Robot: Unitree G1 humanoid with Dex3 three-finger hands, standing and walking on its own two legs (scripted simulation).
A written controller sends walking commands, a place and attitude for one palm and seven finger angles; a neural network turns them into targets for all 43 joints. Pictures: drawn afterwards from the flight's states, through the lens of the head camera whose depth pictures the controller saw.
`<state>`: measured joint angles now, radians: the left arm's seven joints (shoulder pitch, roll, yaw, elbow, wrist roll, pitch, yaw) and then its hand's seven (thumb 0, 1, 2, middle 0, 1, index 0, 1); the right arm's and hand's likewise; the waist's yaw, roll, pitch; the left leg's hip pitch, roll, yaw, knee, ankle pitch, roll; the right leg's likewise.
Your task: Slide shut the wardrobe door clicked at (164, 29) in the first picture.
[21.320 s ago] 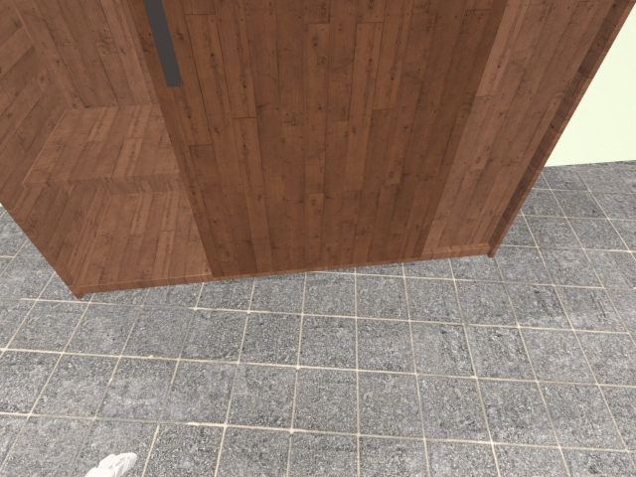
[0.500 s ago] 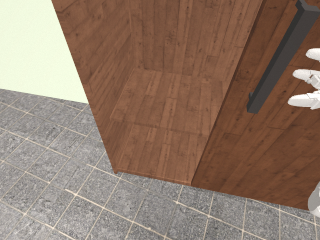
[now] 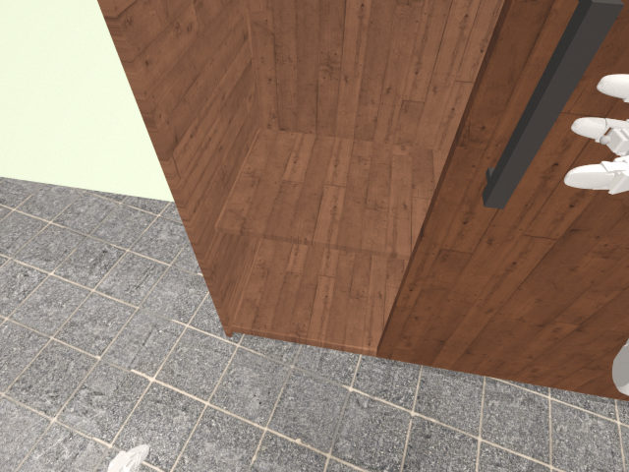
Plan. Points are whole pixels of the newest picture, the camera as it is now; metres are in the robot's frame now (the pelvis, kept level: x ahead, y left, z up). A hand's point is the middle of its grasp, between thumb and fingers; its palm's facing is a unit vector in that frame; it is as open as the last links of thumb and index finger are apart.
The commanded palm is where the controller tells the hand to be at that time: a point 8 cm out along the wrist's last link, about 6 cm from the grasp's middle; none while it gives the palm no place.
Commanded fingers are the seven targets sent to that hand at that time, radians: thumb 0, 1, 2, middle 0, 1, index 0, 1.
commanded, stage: move the hooked fingers beside the handle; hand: right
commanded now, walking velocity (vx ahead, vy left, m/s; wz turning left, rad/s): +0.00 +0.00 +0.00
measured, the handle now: (531, 111) +0.53 -0.19 +0.21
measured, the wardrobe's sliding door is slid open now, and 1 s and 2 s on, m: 0.49 0.49 0.49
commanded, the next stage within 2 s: feel for the door with the fingertips in 1.04 s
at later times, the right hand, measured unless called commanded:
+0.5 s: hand (607, 148) +0.47 -0.26 +0.21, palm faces +0.08 +1.00 -0.02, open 14.0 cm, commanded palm +0.44 -0.30 +0.21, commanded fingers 0.00 0.50 -0.30 0.30 1.20 0.30 1.20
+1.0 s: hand (589, 129) +0.48 -0.24 +0.22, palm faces +0.06 +1.00 +0.01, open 14.0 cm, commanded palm +0.45 -0.30 +0.21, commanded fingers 0.00 0.50 -0.30 0.30 1.20 0.30 1.20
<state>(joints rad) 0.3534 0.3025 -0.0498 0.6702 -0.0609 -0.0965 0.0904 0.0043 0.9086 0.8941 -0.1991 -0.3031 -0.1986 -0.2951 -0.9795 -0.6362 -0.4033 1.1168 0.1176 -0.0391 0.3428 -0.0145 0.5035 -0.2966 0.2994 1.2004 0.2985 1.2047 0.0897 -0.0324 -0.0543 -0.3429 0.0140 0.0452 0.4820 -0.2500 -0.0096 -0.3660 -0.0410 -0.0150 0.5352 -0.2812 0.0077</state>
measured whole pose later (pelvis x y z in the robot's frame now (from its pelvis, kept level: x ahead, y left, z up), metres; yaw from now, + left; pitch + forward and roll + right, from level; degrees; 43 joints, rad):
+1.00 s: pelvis +0.01 -0.01 +0.00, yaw +1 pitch +7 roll +1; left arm 0.39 0.29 -0.05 0.68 -0.05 -0.09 0.08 0.01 0.91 0.89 -0.20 -0.30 -0.20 -0.30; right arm -0.96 -0.60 -0.43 1.08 0.12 -0.05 0.32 -0.01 0.50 -0.30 0.30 1.20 0.30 1.20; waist 0.10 -0.03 -0.07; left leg -0.35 0.02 0.03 0.48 -0.26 -0.02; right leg -0.36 -0.04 -0.03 0.54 -0.30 0.00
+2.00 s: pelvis +0.01 +0.00 +0.00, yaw +1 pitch +7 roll +1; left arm 0.43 0.31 -0.03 0.72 -0.05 -0.08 0.08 0.01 0.91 0.89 -0.20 -0.30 -0.20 -0.30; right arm -1.02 -0.59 -0.40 1.13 0.10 -0.03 0.27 -0.01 0.50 -0.30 0.33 1.22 0.32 1.22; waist 0.11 -0.04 -0.06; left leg -0.35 0.01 0.03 0.48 -0.25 -0.01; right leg -0.37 -0.05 -0.03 0.54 -0.29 0.01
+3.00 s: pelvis +0.01 +0.00 +0.00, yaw +1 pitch +5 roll +1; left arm 0.34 0.28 -0.03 0.68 -0.06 -0.08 0.06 0.01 0.91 0.89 -0.20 -0.30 -0.20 -0.29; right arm -0.88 -0.41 -0.34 0.88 0.13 0.06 0.16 -0.01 0.50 -0.30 0.30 1.20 0.30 1.20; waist 0.07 -0.05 -0.07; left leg -0.29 0.01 0.03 0.47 -0.26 -0.01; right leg -0.30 -0.04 -0.03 0.51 -0.29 0.01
